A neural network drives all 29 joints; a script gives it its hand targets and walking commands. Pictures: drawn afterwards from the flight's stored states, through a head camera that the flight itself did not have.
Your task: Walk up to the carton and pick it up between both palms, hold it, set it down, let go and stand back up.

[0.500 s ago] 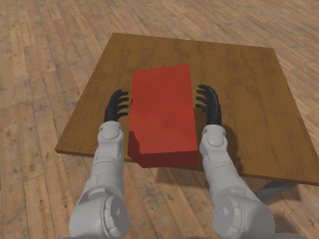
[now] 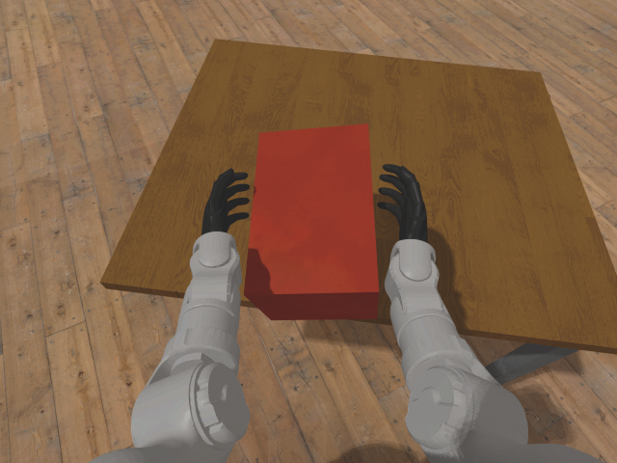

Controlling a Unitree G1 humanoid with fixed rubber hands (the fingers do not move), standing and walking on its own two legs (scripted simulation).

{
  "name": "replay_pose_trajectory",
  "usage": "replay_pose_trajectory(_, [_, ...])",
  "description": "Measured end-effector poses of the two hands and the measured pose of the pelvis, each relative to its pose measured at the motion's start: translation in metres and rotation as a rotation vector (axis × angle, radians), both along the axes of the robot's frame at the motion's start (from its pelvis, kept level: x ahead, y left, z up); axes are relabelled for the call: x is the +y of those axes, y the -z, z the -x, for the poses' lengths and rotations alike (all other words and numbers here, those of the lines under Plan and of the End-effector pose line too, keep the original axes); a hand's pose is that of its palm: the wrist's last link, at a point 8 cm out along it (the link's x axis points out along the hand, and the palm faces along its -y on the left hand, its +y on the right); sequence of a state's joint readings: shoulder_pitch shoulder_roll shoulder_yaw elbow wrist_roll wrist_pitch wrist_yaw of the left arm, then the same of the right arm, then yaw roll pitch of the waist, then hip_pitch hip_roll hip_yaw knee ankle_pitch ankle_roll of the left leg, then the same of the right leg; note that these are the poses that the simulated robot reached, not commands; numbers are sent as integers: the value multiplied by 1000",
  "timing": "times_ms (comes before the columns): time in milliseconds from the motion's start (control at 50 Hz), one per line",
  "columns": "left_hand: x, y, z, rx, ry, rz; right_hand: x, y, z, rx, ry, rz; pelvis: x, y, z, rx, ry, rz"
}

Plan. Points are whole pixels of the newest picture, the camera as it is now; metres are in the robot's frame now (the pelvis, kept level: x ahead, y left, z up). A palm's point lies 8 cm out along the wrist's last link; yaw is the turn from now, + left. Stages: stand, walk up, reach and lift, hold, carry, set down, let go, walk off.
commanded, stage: set down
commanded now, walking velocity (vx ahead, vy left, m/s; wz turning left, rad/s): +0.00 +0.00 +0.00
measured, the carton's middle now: (317, 225) +0.45 +0.00 -0.03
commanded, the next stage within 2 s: none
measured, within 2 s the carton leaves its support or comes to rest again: rests again in 1.06 s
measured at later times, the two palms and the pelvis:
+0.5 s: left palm (226, 225) +0.41 +0.14 +0.03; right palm (412, 230) +0.39 -0.12 +0.04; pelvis +0.00 +0.00 +0.00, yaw +0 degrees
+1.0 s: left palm (234, 224) +0.41 +0.13 +0.02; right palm (416, 235) +0.39 -0.13 +0.03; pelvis +0.00 +0.00 +0.00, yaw -1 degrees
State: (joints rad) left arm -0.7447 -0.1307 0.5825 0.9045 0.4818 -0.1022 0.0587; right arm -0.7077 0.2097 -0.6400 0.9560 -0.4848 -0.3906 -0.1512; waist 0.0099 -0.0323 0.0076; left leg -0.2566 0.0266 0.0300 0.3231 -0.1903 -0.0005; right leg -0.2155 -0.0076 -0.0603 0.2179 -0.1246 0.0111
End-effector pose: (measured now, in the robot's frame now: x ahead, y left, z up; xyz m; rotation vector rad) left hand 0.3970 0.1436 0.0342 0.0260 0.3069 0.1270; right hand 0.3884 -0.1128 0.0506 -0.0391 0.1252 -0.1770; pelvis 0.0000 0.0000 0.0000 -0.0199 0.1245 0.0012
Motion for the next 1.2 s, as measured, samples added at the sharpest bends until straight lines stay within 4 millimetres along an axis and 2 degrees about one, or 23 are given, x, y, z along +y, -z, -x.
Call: replay_pose_trajectory(1200, [-20,18,-20,-32,45,12,-20,29,-6,68,45,22,0,4,-2,112,11,-1])
